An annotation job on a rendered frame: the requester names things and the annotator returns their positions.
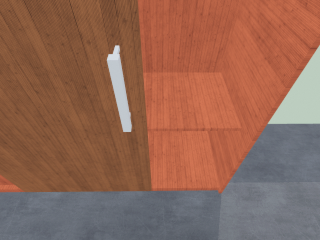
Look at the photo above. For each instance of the handle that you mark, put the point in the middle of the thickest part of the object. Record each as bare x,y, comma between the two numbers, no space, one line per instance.
117,78

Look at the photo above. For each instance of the wardrobe door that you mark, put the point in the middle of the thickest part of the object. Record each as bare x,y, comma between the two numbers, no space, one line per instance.
60,127
4,181

